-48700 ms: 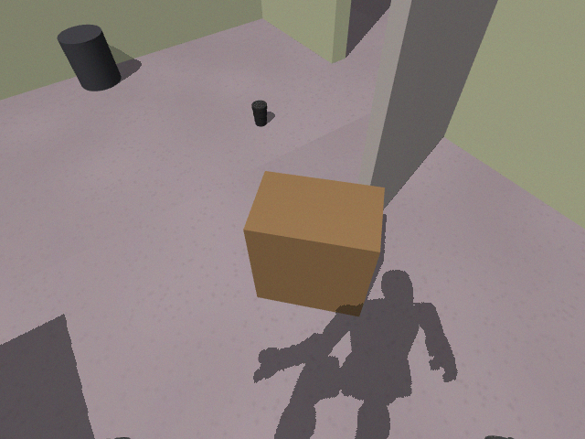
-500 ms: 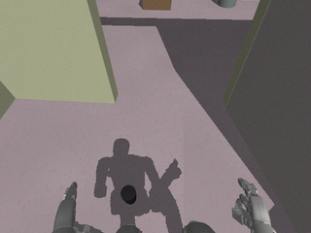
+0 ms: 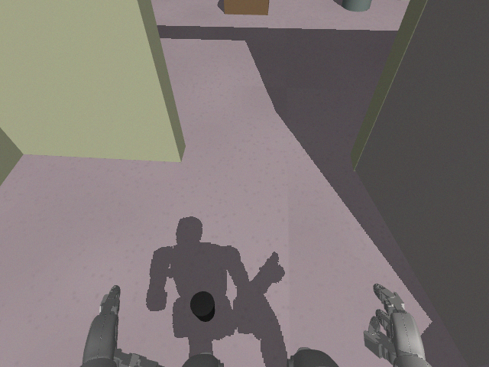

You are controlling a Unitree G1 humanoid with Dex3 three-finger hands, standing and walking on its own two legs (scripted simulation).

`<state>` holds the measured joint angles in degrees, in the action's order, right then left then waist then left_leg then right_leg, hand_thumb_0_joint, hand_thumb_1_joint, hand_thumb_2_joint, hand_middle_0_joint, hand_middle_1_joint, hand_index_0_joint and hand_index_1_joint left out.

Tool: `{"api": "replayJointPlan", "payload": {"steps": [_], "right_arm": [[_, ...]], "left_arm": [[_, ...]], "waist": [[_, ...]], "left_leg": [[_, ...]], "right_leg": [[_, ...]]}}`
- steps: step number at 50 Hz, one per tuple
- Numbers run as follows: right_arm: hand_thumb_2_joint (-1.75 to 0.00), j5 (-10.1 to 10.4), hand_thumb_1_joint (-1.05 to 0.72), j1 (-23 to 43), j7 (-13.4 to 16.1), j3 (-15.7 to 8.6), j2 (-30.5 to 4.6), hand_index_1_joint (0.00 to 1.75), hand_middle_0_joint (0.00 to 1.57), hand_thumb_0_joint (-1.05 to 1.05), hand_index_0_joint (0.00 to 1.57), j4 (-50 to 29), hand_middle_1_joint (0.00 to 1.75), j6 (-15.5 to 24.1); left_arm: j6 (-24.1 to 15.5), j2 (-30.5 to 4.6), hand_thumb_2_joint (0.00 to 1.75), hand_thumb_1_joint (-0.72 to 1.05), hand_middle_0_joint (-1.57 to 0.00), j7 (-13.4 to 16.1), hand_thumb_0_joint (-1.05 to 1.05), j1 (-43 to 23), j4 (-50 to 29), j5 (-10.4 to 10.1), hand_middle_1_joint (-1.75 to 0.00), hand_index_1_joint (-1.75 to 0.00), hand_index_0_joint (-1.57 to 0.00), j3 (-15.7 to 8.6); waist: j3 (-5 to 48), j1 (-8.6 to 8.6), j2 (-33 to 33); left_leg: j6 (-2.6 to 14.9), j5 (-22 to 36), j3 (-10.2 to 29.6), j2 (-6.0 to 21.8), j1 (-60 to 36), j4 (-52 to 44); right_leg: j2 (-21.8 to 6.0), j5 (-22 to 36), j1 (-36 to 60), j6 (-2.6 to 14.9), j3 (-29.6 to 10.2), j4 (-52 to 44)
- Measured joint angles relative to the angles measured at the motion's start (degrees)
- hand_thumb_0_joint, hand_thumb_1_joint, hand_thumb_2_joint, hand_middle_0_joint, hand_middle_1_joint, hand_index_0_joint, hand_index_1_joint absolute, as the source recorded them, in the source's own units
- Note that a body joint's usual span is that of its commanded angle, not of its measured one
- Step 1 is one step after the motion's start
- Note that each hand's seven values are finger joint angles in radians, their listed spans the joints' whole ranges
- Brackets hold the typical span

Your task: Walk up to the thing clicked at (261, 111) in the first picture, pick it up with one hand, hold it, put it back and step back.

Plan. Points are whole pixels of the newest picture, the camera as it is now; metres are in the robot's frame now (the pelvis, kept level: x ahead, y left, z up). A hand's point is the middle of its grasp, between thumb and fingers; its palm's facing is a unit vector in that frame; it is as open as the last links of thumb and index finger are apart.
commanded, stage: home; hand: left
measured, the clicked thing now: (204, 308) +0.38 +0.17 -0.66
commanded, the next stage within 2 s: stand in 0.22 s
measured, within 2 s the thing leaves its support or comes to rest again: neither
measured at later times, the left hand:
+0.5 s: hand (142, 340) +0.17 +0.18 -0.06, palm faces +0.10 -0.95 -0.29, open 15.9 cm
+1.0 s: hand out of the picture +0.09 +0.24 -0.11, palm faces -0.01 -0.94 -0.35, open 7.6 cm
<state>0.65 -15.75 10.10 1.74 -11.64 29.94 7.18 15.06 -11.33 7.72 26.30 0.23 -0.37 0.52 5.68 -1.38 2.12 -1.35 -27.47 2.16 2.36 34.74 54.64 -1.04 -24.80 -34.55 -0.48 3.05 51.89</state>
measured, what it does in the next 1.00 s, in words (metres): stands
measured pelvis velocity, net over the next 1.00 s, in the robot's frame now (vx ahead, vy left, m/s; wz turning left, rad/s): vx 0.00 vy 0.00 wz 0.01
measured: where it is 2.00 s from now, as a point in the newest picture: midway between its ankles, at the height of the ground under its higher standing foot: outside the picture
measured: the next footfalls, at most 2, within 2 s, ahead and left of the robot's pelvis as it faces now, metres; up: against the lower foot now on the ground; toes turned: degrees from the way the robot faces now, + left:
none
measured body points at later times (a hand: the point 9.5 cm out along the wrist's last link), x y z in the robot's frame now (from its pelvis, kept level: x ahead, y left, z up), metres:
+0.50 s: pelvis +0.00 +0.00 +0.00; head +0.03 +0.00 +0.45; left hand +0.16 +0.23 -0.04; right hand +0.16 -0.24 -0.08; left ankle +0.00 +0.13 -0.69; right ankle +0.01 -0.13 -0.69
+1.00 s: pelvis +0.00 +0.00 +0.03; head +0.02 +0.00 +0.48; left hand +0.09 +0.29 -0.09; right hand +0.09 -0.29 -0.09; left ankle +0.00 +0.13 -0.69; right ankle +0.01 -0.13 -0.69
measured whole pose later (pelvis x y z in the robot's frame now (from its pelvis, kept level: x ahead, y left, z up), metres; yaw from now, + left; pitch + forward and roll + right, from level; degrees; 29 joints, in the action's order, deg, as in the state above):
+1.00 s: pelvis +0.00 +0.00 +0.03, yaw +0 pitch +0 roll +0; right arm -2.9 -11.6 0.7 -2.2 -18.2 52.1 0.5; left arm 0.6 -18.1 1.3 12.6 47.7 2.5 -1.3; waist -1.9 0.5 -0.2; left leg -0.6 -21.0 0.8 0.3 18.4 39.7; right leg -2.9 -20.0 -19.6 -0.9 2.1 40.0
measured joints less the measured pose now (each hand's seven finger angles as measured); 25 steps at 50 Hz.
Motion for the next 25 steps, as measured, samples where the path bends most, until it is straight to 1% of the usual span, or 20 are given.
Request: {"api": "replayJointPlan", "payload": {"steps": [19,22,25], "right_arm": [[-0.90,-0.1,-0.90,0.1,-0.2,0.0,-0.1,0.30,0.20,0.01,0.21,-0.3,0.31,0.2],[-0.90,-0.1,-0.90,0.1,-0.1,0.0,-0.1,0.30,0.20,0.01,0.21,-0.4,0.31,0.2],[-0.90,-0.1,-0.90,0.1,-0.1,0.0,-0.1,0.30,0.20,0.01,0.21,-0.4,0.31,0.1]], "left_arm": [[0.1,0.0,0.08,-0.52,-0.06,-0.1,-0.01,0.1,-0.1,0.0,-0.07,-0.07,-0.06,-0.1],[0.3,-0.1,0.14,-0.46,-0.10,-0.1,-0.01,0.0,-0.3,0.0,-0.13,-0.12,-0.10,0.0],[0.1,0.0,0.26,-0.34,-0.13,-0.1,-0.01,0.0,0.0,0.0,-0.19,-0.18,-0.14,0.0]], "waist": [[0.0,0.02,0.1],[0.0,0.10,0.1],[0.1,0.02,0.1]], "left_leg": [[0.10,-0.2,0.0,-0.1,0.0,0.1],[0.08,-0.2,0.0,-0.1,0.0,0.1],[0.07,-0.2,0.1,-0.1,0.1,0.1]], "right_leg": [[0.0,-0.1,0.0,-0.11,-0.1,0.0],[0.0,-0.2,0.0,-0.09,0.0,0.0],[0.0,-0.2,-0.1,-0.08,0.0,0.0]]}}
